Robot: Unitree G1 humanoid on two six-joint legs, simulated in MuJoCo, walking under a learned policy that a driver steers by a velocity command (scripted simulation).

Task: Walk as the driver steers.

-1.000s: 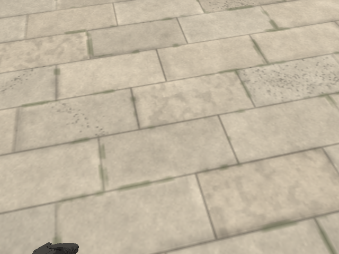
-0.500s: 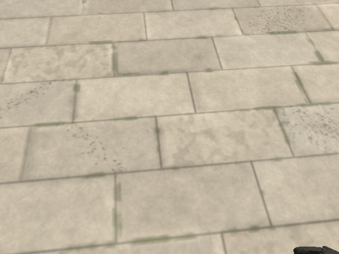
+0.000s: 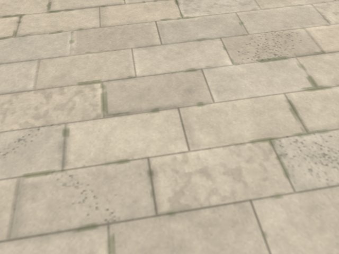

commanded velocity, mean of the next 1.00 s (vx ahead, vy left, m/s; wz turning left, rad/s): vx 0.08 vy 0.00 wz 0.31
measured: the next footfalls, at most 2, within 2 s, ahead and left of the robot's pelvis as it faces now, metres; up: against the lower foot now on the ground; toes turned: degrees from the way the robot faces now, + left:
right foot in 0.84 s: +0.08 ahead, -0.07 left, +0.00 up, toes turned +21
left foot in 1.22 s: +0.27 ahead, +0.31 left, +0.00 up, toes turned +19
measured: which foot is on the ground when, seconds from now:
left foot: down 0.00-0.84, up 0.86-1.00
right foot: down 0.00-0.30, up 0.32-0.82, down 0.84-1.00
